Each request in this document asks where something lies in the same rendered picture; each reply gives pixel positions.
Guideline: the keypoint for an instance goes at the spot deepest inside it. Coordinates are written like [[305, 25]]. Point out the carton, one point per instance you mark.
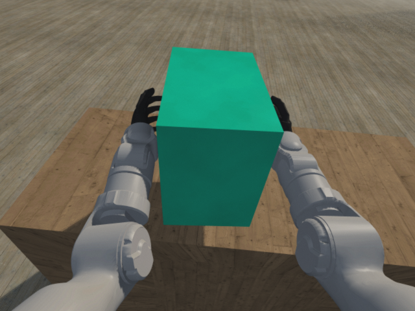
[[218, 134]]

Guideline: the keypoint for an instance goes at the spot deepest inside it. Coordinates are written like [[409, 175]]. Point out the left robot upper arm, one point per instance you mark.
[[107, 261]]

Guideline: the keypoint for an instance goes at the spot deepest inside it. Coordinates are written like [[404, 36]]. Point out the robot right hand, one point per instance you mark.
[[282, 113]]

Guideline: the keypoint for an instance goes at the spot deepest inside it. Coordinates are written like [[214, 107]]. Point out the pedestal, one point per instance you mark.
[[218, 268]]

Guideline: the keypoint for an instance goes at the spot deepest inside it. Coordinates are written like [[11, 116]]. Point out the robot left hand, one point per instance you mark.
[[142, 110]]

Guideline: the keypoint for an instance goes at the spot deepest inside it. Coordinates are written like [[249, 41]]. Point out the right robot upper arm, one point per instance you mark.
[[345, 255]]

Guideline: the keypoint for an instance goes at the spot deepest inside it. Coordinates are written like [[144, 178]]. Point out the robot right forearm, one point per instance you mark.
[[305, 185]]

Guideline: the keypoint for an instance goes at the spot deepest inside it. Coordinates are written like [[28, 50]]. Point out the robot left forearm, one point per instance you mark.
[[125, 198]]

